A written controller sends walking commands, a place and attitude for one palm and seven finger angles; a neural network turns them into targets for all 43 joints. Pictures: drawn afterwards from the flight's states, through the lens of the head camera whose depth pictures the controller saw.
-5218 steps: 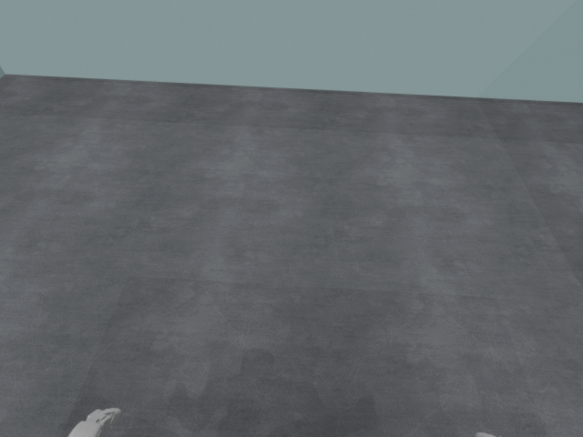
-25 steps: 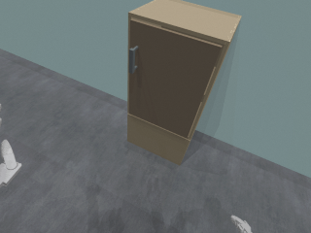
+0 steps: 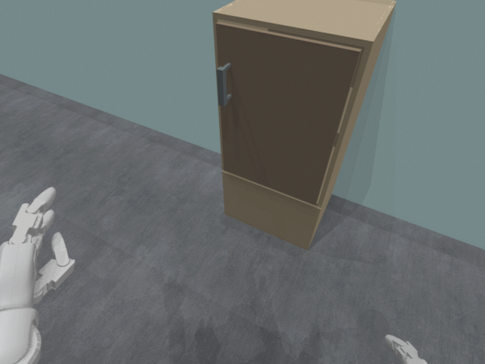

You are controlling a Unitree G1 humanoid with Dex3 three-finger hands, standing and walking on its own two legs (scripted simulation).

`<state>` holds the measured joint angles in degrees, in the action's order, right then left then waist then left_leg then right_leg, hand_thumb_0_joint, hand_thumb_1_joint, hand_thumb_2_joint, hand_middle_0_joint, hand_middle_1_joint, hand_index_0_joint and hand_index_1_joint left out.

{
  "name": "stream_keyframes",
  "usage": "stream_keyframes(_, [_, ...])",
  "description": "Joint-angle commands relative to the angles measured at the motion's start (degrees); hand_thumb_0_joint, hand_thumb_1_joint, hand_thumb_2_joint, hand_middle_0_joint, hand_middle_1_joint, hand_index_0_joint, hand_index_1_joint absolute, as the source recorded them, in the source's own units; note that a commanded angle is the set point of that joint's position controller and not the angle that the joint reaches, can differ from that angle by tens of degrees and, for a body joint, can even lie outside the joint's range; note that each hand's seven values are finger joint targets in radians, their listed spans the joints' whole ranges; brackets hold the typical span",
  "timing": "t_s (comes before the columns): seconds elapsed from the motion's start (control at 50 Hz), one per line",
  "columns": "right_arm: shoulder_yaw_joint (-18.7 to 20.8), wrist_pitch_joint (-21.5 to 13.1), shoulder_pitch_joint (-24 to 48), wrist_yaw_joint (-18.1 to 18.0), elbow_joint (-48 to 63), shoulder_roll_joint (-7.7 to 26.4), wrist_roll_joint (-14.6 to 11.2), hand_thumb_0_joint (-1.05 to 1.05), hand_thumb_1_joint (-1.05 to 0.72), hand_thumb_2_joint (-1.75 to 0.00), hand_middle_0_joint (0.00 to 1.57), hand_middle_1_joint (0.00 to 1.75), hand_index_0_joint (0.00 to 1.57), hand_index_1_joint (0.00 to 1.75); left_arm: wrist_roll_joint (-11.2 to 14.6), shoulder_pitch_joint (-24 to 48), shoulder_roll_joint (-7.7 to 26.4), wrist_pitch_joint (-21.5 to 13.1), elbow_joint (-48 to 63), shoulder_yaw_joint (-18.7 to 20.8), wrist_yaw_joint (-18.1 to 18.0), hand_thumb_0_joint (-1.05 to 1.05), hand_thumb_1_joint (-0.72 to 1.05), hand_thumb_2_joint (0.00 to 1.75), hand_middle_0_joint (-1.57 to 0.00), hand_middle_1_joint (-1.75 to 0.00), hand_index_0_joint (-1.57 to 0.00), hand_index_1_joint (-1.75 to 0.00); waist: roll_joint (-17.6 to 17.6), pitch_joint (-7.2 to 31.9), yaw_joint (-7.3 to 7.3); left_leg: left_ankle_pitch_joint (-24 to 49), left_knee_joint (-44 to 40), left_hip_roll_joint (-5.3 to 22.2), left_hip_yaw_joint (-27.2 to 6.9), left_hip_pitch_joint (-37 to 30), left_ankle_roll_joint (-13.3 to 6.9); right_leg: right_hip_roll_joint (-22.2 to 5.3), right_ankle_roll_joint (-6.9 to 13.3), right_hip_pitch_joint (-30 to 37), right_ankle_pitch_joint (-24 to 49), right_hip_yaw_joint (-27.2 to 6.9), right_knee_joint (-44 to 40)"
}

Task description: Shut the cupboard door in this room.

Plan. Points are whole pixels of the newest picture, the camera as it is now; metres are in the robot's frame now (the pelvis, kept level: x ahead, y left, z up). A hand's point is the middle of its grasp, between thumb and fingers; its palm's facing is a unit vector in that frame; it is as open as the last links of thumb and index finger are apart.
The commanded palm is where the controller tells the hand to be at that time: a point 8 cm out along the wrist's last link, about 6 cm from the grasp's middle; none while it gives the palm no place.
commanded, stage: let the arm hang, fingers relaxed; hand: left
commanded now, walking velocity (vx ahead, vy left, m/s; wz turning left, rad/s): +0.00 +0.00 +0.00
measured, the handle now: (225, 84) +0.91 +0.11 +0.02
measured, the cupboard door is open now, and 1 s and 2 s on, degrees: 0 0 0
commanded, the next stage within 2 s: look to check the result in 1.04 s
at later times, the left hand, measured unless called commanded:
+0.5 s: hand out of the picture -0.03 +0.21 -0.17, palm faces +0.04 -0.97 -0.23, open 7.2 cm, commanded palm none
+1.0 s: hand out of the picture -0.05 +0.16 -0.16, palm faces +0.02 -0.98 -0.18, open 7.3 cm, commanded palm none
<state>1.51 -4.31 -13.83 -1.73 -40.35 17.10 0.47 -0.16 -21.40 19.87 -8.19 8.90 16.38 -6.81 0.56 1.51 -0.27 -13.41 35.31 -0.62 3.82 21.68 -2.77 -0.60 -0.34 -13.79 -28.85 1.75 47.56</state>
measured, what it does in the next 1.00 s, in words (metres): steps on the spot: right foot, then left foot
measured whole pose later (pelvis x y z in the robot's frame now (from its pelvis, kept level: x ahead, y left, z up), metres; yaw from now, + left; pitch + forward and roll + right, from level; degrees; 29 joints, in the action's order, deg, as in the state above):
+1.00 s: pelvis -0.04 -0.01 +0.02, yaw -1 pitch -2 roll +1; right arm 0.1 -0.1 -19.1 -2.2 -63.1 7.6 0.9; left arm -1.2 -18.1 8.1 0.3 -64.4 0.7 -1.2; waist -0.1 -0.8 0.2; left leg -15.0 23.1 -1.7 3.1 6.0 -2.1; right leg 0.1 1.1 -13.8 -7.6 1.2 23.6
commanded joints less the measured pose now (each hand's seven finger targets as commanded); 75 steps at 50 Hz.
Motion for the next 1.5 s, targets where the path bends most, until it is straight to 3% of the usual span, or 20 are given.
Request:
stream_keyframes(0.0, [0.4, 0.8, -2.1, 1.1, 4.7, 7.3, 1.9, 0.0, -0.9, -0.9, 0.2, 0.3, 0.2, 0.3, -1.4, -0.5, -4.1, 10.1, -17.3, -12.9, 4.7, 0.0, 0.9, 0.9, -0.2, -0.3, -0.2, -0.3, 0.9, 6.7, -2.26, 52.4, -8.7, 19.2, -19.1, -13.3, -10.2, 0.2, -1.8, -13.0, -9.7, -5.6, 17.6])
stream_keyframes(0.06, [0.2, 2.8, 1.6, 1.0, 4.4, 6.5, 2.1, 0.0, -0.9, -0.9, 0.2, 0.3, 0.2, 0.3, -1.4, 1.4, -1.8, 10.5, -27.6, -13.5, 6.0, 0.0, 0.9, 0.9, -0.2, -0.3, -0.2, -0.3, -4.9, 6.3, -0.35, 19.3, -11.1, 15.2, -14.8, -7.8, -8.4, -1.1, -1.1, -7.0, -3.6, -2.5, 6.6])
stream_keyframes(0.12, [0.2, 4.5, 5.8, 1.2, 2.6, 6.5, 1.4, 0.0, -0.9, -0.9, 0.2, 0.3, 0.2, 0.3, -1.5, -1.6, 1.0, 10.5, -37.8, -13.0, 6.4, 0.0, 0.9, 0.9, -0.2, -0.3, -0.2, -0.3, 2.3, 3.0, 2.83, -14.8, -14.7, 9.3, -9.8, 8.2, -3.1, 0.0, -0.2, 7.0, 8.7, -0.6, -7.9])
stream_keyframes(0.14, [0.2, 5.0, 6.2, 1.3, 1.9, 4.1, 1.1, 0.0, -0.9, -0.9, 0.2, 0.3, 0.2, 0.3, -1.6, -3.7, 2.1, 10.5, -40.9, -12.4, 6.3, 0.0, 0.9, 0.9, -0.2, -0.3, -0.2, -0.3, 3.0, 1.7, 3.76, -21.5, -12.5, 6.4, -7.4, 13.0, -1.4, -1.7, 0.6, 8.8, 4.8, -4.1, -12.2])
stream_keyframes(0.16, [0.1, 5.7, 6.1, 1.6, 1.5, 2.2, 1.0, 0.0, -0.9, -0.9, 0.2, 0.3, 0.2, 0.3, -2.1, -4.2, 3.8, 10.5, -42.9, -12.1, 6.2, 0.0, 0.9, 0.9, -0.2, -0.3, -0.2, -0.3, -0.3, -2.2, 3.68, -23.2, -5.6, 1.7, -4.9, 12.7, 0.5, -5.7, 3.3, 0.5, -6.8, -12.0, -21.5])
stream_keyframes(0.18, [0.1, 6.6, 4.4, 1.8, 1.2, 0.5, 0.7, 0.0, -0.9, -0.9, 0.2, 0.3, 0.2, 0.3, -2.3, -1.2, 5.8, 10.5, -43.3, -12.1, 6.2, 0.0, 0.9, 0.9, -0.2, -0.3, -0.2, -0.3, -3.2, -5.9, 1.44, -19.9, 4.9, -1.2, -2.8, 8.0, 2.1, -13.3, 7.3, -13.0, -21.8, -23.5, -35.0])
stream_keyframes(0.2, [0.8, 7.6, 2.0, 1.7, -0.6, -0.3, 0.8, 0.0, -0.9, -0.9, 0.2, 0.3, 0.2, 0.3, -2.1, 4.5, 7.0, 10.5, -43.8, -12.1, 6.0, 0.0, 0.9, 0.9, -0.2, -0.3, -0.2, -0.3, -6.0, -5.7, -0.93, -14.4, 17.8, -2.3, -1.1, -1.6, 3.2, -19.3, 10.8, -24.5, -26.9, -29.3, -43.2])
stream_keyframes(0.22, [1.2, 8.2, 0.6, 1.4, -2.4, 0.3, 0.8, 0.0, -0.9, -0.9, 0.2, 0.3, 0.2, 0.3, -1.9, 8.9, 5.8, 10.3, -44.7, -12.3, 5.5, 0.0, 0.9, 0.9, -0.2, -0.3, -0.2, -0.3, -8.8, -6.9, -2.02, -14.1, 26.2, -1.5, -3.6, -4.3, 3.0, -18.7, 11.4, -29.3, -25.7, -29.2, -45.1])
stream_keyframes(0.26, [2.0, 7.9, -4.0, 1.3, -5.7, -1.3, 1.5, 0.0, -0.9, -0.9, 0.2, 0.3, 0.2, 0.3, -2.2, 11.4, 0.2, 9.6, -46.3, -11.8, 5.1, 0.0, 0.9, 0.9, -0.2, -0.3, -0.2, -0.3, -4.7, -6.7, -3.81, -11.4, 28.9, 0.6, -5.1, -2.0, 2.3, -15.5, 11.2, -24.0, -10.9, -22.1, -39.8])
stream_keyframes(0.3, [1.3, 6.7, -6.4, 1.4, -8.1, -3.6, 1.0, 0.0, -0.9, -0.9, 0.2, 0.3, 0.2, 0.3, -2.3, 8.4, -0.3, 9.1, -50.4, -11.9, 4.9, 0.0, 0.9, 0.9, -0.2, -0.3, -0.2, -0.3, -1.6, -3.3, -2.71, -14.2, 13.1, 1.9, -4.5, -3.3, 1.6, -12.6, 10.0, -13.7, 0.0, -15.3, -33.3])
stream_keyframes(0.34, [0.7, 5.4, -10.1, 1.4, -11.2, -4.9, 0.6, 0.0, -0.9, -0.9, 0.2, 0.3, 0.2, 0.3, -1.6, 5.1, -1.0, 9.0, -54.5, -12.2, 4.8, 0.0, 0.9, 0.9, -0.2, -0.3, -0.2, -0.3, -0.8, 0.1, -2.14, -6.6, -8.6, 1.4, -4.5, -10.2, 1.5, -9.1, 7.1, -7.3, 6.0, -10.8, -25.5])
stream_keyframes(0.36, [0.5, 4.2, -10.6, 1.0, -12.2, -3.3, 0.7, 0.0, -0.9, -0.9, 0.2, 0.3, 0.2, 0.3, -0.9, 2.2, -3.1, 8.8, -56.4, -12.9, 4.9, 0.0, 0.9, 0.9, -0.2, -0.3, -0.2, -0.3, 6.0, 1.0, -0.78, -0.5, -16.0, 4.9, -11.6, -11.6, 0.4, -5.3, 4.8, -7.1, 9.6, -8.1, -19.7])
stream_keyframes(0.38, [0.8, 3.4, -8.8, 0.1, -11.8, -0.4, 1.1, 0.0, -0.9, -0.9, 0.2, 0.3, 0.2, 0.3, -0.4, -0.4, -4.7, 8.5, -57.7, -13.4, 5.2, 0.0, 0.9, 0.9, -0.2, -0.3, -0.2, -0.3, 12.0, 1.5, 1.06, 9.0, -17.6, 12.6, -20.4, -12.0, -2.1, -2.0, 2.2, -7.7, 13.3, -4.2, -16.8])
stream_keyframes(0.4, [0.7, 3.5, -6.2, -0.8, -11.2, 0.6, 1.1, 0.0, -0.9, -0.9, 0.2, 0.3, 0.2, 0.3, -0.4, 0.4, -4.7, 8.3, -58.8, -13.8, 5.3, 0.0, 0.9, 0.9, -0.2, -0.3, -0.2, -0.3, 7.3, 1.1, 1.82, 17.9, -16.2, 15.2, -19.1, -10.4, -4.4, -1.7, 1.5, -3.4, 14.9, -2.3, -19.1])
stream_keyframes(0.42, [0.8, 3.4, -5.1, -1.5, -11.1, 0.8, 1.1, 0.0, -0.9, -0.9, 0.2, 0.3, 0.2, 0.3, -0.6, 0.3, -5.0, 8.0, -59.5, -13.9, 5.6, 0.0, 0.9, 0.9, -0.2, -0.3, -0.2, -0.3, -0.5, 2.2, 2.38, 24.1, -12.8, 12.7, -14.2, -10.3, -3.3, -1.5, 2.0, 1.0, 22.6, -2.6, -20.4])
stream_keyframes(0.44, [0.6, 2.6, -7.2, -1.4, -13.4, 0.3, 0.6, 0.0, -0.9, -0.9, 0.2, 0.3, 0.2, 0.3, -0.9, 2.9, -3.7, 8.2, -61.3, -13.6, 5.5, 0.0, 0.9, 0.9, -0.2, -0.3, -0.2, -0.3, 5.0, 3.6, 0.55, 31.2, -13.1, 9.9, -12.9, -12.2, -0.9, -2.0, 2.0, 2.1, 26.4, -2.0, -18.8])
stream_keyframes(0.48, [0.2, 2.8, -8.8, -1.8, -15.3, -0.6, 0.2, 0.0, -0.9, -0.9, 0.2, 0.3, 0.2, 0.3, -0.4, 3.8, -3.7, 8.7, -62.7, -13.8, 5.1, 0.0, 0.9, 0.9, -0.2, -0.3, -0.2, -0.3, 6.7, 1.5, 0.25, 35.9, -14.3, 10.0, -11.0, -14.2, 1.9, -1.5, 2.1, 2.6, 24.5, -1.7, -19.3])
stream_keyframes(0.6, [-0.3, 3.3, -8.6, -1.4, -18.3, -1.8, 0.3, 0.0, -0.9, -0.9, 0.2, 0.3, 0.2, 0.3, -0.4, 2.8, -4.4, 9.0, -68.0, -14.3, 5.3, 0.0, 0.9, 0.9, -0.2, -0.3, -0.2, -0.3, 0.0, -4.4, 0.96, 8.6, -18.5, 7.9, -9.7, -7.2, 0.3, -3.3, 2.3, 6.3, 22.6, -4.0, -24.6])
stream_keyframes(0.74, [-0.5, 3.7, -8.9, -0.7, -20.7, -3.2, 0.4, 0.0, -0.9, -0.9, 0.2, 0.3, 0.2, 0.3, -0.7, 1.9, -5.5, 8.8, -70.7, -14.7, 5.2, 0.0, 0.9, 0.9, -0.2, -0.3, -0.2, -0.3, 0.1, -9.2, 0.93, -7.7, -22.2, 6.5, -9.3, -3.8, -0.1, -3.6, 2.1, 4.0, 18.9, -5.5, -26.8])
stream_keyframes(1.48, [0.6, 3.6, -6.6, -0.1, -21.2, 3.0, 0.6, 0.0, -0.9, -0.9, 0.2, 0.3, 0.2, 0.3, -0.6, 7.9, 1.6, 7.1, -70.5, -13.1, 5.4, 0.0, 0.9, 0.9, -0.2, -0.3, -0.2, -0.3, -1.1, -5.7, 0.05, -3.5, -18.5, 6.0, -6.8, -8.8, 0.0, -5.1, 4.0, 3.7, 14.2, -9.5, -31.9])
